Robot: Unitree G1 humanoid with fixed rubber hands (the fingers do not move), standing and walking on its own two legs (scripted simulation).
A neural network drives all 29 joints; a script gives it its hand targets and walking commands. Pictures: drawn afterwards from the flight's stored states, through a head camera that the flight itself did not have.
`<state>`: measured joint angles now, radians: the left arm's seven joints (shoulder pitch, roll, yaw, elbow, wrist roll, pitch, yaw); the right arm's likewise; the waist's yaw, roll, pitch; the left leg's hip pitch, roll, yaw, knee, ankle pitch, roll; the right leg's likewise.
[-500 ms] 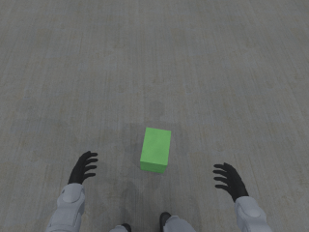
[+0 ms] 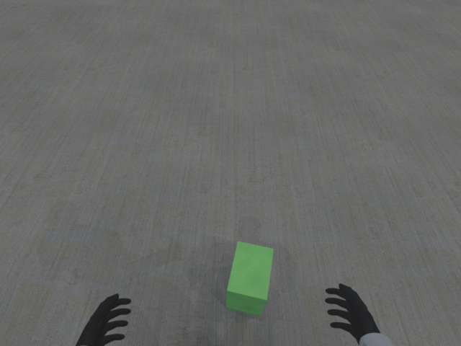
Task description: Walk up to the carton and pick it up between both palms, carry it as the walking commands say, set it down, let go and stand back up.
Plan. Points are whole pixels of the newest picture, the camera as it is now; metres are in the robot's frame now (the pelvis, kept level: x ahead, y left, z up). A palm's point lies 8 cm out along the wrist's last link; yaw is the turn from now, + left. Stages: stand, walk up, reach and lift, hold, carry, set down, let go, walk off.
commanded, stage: let go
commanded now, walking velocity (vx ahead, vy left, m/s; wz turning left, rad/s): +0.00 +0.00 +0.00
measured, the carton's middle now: (248, 279) +0.46 -0.09 -0.66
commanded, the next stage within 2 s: stand in 0.20 s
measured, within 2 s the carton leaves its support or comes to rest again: neither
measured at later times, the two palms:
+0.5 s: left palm out of the picture +0.11 +0.28 -0.09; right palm out of the picture +0.14 -0.30 -0.10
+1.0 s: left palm out of the picture +0.11 +0.27 -0.09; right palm out of the picture +0.11 -0.32 -0.11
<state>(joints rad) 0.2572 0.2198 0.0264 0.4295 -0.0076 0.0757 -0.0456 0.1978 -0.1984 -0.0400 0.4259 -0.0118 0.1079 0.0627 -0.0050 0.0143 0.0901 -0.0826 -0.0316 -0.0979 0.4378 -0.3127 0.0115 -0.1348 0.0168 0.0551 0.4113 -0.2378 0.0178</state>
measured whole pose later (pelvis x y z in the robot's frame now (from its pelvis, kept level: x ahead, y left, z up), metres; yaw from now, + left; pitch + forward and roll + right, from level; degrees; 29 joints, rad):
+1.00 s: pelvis +0.00 -0.03 +0.00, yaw +0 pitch -1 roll +0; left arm 0.15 0.33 0.04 0.90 0.03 0.01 0.02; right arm 0.18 -0.36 -0.01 0.84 -0.03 0.00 -0.04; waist 0.01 0.04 0.02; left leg -0.09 0.00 -0.09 0.43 -0.32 -0.03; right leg -0.17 0.04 0.03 0.46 -0.27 -0.02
